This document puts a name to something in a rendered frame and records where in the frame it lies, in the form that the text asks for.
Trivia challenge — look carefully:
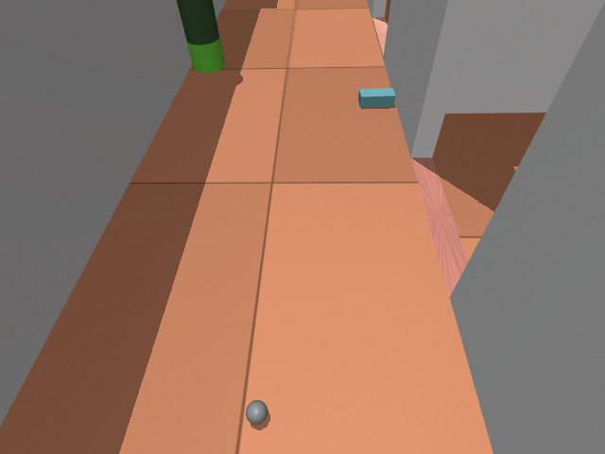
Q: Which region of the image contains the potted plant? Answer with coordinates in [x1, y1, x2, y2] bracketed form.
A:
[177, 0, 225, 73]

